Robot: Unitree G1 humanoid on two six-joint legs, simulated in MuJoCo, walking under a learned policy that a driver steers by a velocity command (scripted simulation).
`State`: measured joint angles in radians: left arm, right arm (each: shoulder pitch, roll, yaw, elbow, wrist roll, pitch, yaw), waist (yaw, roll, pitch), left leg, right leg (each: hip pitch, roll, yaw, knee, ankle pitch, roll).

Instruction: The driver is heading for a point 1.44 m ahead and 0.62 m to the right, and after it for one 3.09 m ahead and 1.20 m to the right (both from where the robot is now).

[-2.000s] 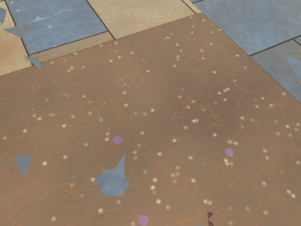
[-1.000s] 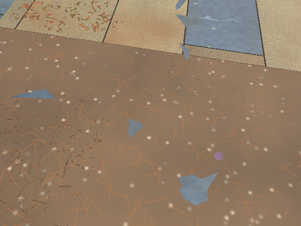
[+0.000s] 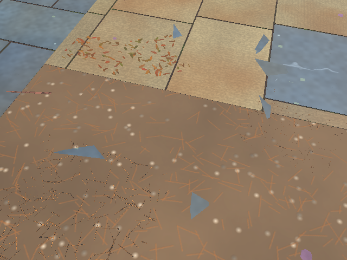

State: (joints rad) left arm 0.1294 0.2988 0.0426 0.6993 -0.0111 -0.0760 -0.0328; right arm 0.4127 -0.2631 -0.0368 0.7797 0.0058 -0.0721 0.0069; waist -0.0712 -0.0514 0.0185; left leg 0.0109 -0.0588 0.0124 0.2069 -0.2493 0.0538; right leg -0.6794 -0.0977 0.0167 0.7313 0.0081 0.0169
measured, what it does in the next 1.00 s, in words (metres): walks ahead, turning right: right foot, then left foot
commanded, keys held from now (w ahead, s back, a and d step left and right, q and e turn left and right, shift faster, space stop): w+e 1.00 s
